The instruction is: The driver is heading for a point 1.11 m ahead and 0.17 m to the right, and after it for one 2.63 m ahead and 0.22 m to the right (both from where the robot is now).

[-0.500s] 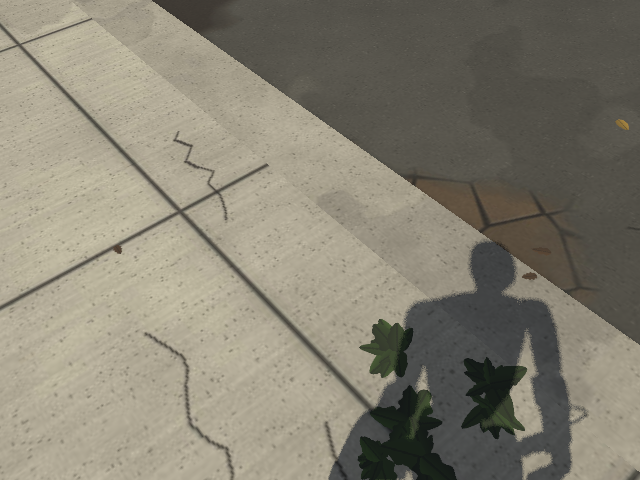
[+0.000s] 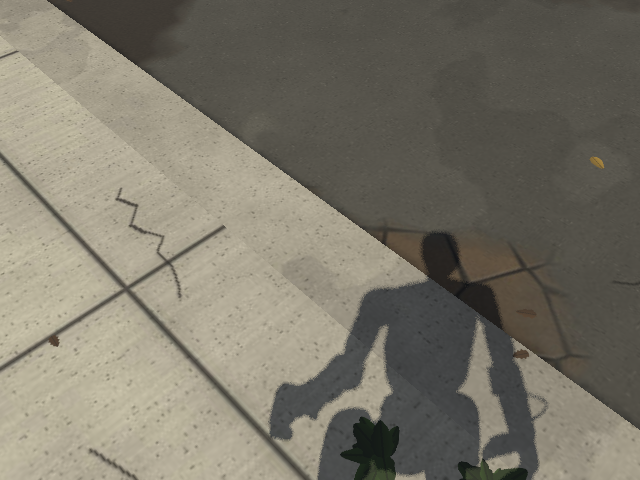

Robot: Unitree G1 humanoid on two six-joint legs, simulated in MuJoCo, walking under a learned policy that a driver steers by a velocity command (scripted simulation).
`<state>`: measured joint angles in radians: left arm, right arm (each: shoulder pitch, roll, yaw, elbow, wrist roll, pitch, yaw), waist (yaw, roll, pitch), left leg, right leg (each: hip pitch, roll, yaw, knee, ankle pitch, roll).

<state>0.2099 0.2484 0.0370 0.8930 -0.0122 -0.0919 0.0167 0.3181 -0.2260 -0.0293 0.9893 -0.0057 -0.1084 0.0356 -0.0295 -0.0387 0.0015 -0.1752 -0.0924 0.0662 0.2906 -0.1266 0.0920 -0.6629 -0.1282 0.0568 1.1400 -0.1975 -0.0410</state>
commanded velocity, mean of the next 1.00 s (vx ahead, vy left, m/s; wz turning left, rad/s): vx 0.30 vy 0.00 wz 0.00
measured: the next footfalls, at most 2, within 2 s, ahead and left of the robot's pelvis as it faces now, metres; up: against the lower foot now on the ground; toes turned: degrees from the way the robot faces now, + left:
right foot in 0.30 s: +0.37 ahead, -0.17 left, +0.00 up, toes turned -1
left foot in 0.74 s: +0.51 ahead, +0.04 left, +0.00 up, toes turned +1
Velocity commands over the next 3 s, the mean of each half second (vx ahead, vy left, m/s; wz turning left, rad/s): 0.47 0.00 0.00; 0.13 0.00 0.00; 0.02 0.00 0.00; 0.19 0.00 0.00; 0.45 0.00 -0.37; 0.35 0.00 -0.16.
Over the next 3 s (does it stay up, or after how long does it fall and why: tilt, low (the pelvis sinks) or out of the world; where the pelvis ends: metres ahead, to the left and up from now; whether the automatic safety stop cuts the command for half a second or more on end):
stays up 1.04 -0.14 -0.03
